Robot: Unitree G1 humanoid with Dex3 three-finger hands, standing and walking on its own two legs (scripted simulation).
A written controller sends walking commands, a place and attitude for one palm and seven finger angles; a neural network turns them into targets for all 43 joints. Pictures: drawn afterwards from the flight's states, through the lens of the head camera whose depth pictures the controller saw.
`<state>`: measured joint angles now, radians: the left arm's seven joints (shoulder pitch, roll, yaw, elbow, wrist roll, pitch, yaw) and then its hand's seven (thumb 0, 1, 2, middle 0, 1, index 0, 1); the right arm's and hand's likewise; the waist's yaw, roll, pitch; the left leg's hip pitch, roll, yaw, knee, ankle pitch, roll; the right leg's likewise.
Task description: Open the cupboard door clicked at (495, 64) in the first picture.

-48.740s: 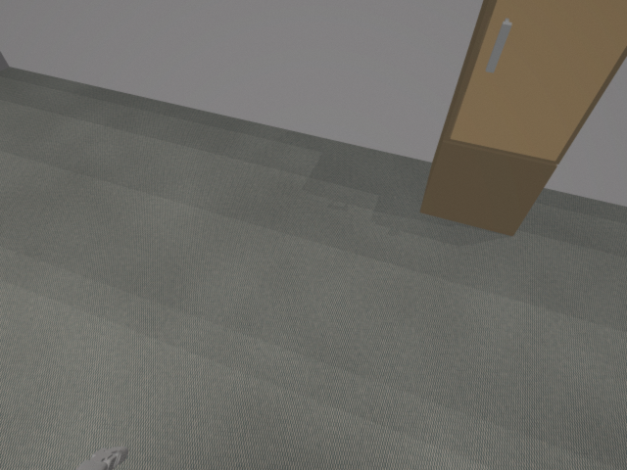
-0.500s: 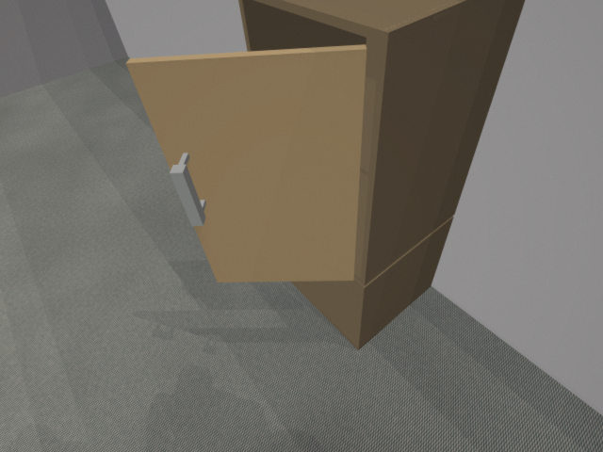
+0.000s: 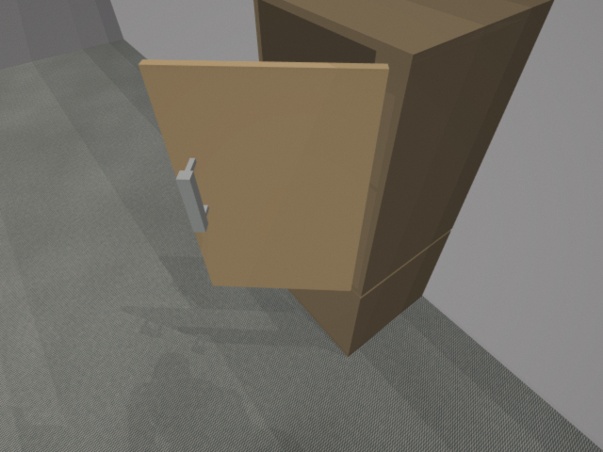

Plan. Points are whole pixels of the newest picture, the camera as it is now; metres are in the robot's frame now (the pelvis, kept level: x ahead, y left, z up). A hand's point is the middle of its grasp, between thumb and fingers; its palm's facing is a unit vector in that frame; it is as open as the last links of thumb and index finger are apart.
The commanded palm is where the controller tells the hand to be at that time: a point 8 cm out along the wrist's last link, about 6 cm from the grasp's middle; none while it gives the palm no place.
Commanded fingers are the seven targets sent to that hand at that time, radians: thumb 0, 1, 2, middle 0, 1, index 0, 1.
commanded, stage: come to a stop and stand still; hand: left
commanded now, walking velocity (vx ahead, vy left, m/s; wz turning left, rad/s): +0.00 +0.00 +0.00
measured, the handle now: (196, 195) +0.55 +0.24 +0.01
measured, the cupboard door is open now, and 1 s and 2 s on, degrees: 49 49 49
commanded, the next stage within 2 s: look again from close up in 0.12 s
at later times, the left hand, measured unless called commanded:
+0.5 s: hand out of the picture -0.01 +0.16 -0.17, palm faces +0.05 -0.98 -0.17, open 7.4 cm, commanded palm none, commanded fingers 0.00 0.90 0.90 -0.20 -0.30 -0.20 -0.30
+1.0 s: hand (169, 427) +0.16 +0.19 -0.05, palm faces +0.23 -0.95 -0.20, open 7.4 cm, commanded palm +0.12 +0.22 -0.06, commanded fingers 0.00 0.64 0.79 -0.22 -0.47 -0.22 -0.47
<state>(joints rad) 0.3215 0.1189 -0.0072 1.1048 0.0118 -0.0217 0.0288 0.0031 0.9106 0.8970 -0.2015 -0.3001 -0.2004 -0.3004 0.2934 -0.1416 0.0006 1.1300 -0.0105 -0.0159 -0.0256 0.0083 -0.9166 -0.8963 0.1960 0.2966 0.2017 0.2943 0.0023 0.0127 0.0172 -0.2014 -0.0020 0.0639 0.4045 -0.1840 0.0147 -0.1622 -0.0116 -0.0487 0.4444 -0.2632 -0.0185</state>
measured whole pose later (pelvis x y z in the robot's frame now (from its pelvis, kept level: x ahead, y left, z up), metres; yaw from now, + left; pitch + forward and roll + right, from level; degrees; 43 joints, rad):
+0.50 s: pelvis +0.01 +0.00 +0.00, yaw +0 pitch -1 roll +1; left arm 0.33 0.11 -0.01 1.12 0.01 -0.02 0.04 0.00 0.91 0.90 -0.20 -0.30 -0.20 -0.30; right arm 0.29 -0.13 0.00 1.16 -0.01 -0.02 -0.03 0.01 -0.91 -0.90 0.20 0.30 0.20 0.29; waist 0.01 0.01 0.02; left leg -0.17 -0.01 0.06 0.38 -0.19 0.02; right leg -0.13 -0.02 -0.05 0.42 -0.27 -0.02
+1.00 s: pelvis +0.00 +0.00 -0.01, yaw +2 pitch +1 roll +1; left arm 0.45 0.20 -0.01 0.21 -0.16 -0.11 0.11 0.06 0.91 0.87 -0.20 -0.35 -0.20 -0.35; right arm 0.31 -0.27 -0.01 0.84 0.05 -0.26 -0.09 0.02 -0.93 -0.90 0.20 0.30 0.20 0.29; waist -0.02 0.06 -0.03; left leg -0.34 -0.01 0.03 0.59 -0.27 0.01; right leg -0.27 -0.03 -0.08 0.61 -0.36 -0.02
